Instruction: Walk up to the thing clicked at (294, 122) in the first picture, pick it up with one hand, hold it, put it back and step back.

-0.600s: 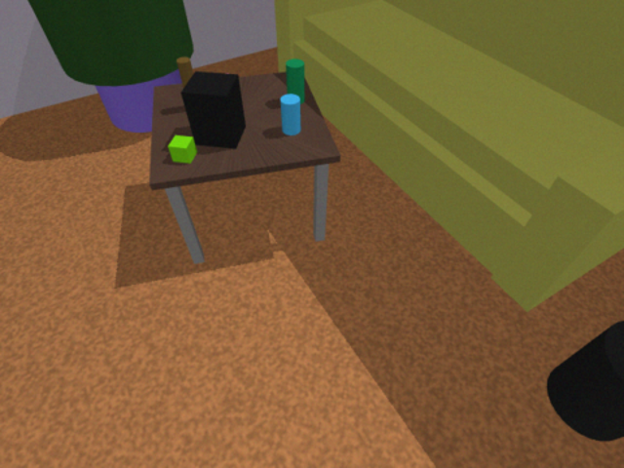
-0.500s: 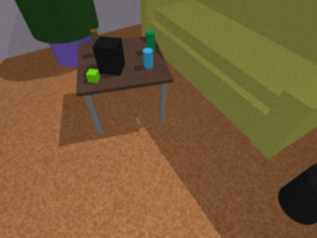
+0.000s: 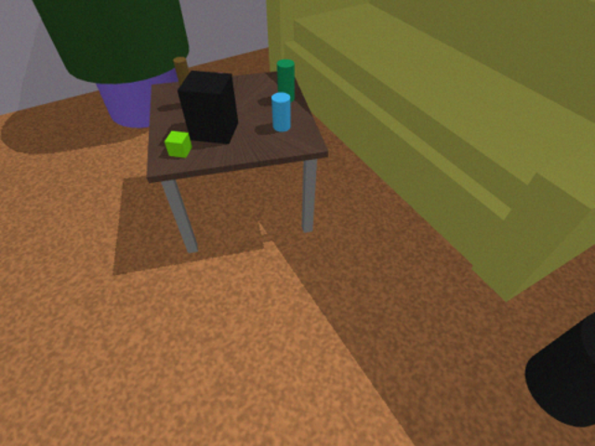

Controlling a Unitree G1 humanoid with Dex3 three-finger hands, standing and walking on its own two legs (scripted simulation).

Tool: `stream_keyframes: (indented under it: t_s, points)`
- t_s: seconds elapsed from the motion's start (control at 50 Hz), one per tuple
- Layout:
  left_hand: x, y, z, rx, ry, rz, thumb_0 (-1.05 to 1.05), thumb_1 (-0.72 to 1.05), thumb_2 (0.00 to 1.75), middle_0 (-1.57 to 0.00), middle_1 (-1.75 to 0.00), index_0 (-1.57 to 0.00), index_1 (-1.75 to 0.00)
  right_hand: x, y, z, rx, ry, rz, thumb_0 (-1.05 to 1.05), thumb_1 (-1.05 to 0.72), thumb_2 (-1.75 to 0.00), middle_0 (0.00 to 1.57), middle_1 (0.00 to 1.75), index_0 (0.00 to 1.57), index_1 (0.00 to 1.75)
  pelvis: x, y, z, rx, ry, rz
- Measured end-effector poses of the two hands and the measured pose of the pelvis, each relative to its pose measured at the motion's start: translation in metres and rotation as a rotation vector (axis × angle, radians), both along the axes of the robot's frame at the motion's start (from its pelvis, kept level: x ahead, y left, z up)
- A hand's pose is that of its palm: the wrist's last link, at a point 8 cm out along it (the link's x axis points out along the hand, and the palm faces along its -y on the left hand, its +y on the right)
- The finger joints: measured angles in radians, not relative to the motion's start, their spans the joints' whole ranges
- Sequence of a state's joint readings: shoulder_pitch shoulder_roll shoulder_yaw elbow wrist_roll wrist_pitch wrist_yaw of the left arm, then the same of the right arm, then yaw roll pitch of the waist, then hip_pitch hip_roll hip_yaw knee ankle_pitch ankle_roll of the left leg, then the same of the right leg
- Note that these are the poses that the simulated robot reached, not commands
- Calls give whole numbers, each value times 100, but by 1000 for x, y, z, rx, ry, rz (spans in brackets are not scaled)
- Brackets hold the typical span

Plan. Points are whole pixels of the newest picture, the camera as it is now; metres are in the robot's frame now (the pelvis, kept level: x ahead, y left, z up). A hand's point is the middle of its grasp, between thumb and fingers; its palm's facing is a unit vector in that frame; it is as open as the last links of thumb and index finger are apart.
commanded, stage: stand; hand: right
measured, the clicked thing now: (281, 112) +1.20 +0.06 -0.26
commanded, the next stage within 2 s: walk up in 0.52 s
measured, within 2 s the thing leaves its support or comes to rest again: neither
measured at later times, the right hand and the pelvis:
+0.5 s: hand out of the picture +0.08 -0.25 -0.16, palm faces -0.03 +0.94 -0.34, open 7.4 cm; pelvis +0.00 +0.00 +0.00, yaw +0 degrees
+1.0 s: hand (420, 423) +0.18 -0.17 -0.15, palm faces -0.09 +0.91 -0.39, open 7.4 cm; pelvis +0.11 +0.10 -0.02, yaw +7 degrees
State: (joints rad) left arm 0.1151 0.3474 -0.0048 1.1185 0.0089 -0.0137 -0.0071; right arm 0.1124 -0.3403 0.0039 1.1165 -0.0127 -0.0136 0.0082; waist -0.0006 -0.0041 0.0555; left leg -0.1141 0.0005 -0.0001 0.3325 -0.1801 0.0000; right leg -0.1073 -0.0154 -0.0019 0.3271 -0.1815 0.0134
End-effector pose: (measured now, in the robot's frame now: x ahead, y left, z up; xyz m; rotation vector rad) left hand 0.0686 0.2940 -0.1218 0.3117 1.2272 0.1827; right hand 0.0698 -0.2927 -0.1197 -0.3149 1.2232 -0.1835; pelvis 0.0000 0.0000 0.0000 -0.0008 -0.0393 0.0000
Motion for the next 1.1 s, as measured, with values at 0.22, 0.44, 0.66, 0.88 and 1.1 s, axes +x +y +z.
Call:
stream_keyframes:
  t_s: [0.22,0.44,0.66,0.88,1.1]
  points:
    - [-3,0,0,2,10,4,1,91,90,-20,-30,-21,-30,-1,-1,0,-1,6,0,1,-90,-90,20,30,20,30,1,0,0,1,1,1]
    - [-2,-1,0,3,14,3,0,91,90,-20,-30,-21,-30,0,-3,-1,-1,12,0,1,-90,-90,20,30,20,30,3,-2,0,1,3,1]
    - [-9,26,7,27,-75,59,0,90,90,-20,-30,-21,-30,18,-9,3,-13,26,57,1,-90,-90,20,30,20,30,17,10,-6,-21,12,48]
    - [6,133,-17,89,2,112,1,90,90,-20,-30,-21,-30,97,35,8,-97,-50,105,1,-90,-90,20,30,20,29,76,79,-33,-4,-9,110]
    - [121,146,5,30,-92,52,1,91,90,-20,-30,-20,-30,126,97,10,-20,-11,92,1,-90,-90,20,30,20,30,150,111,-12,15,-12,134]
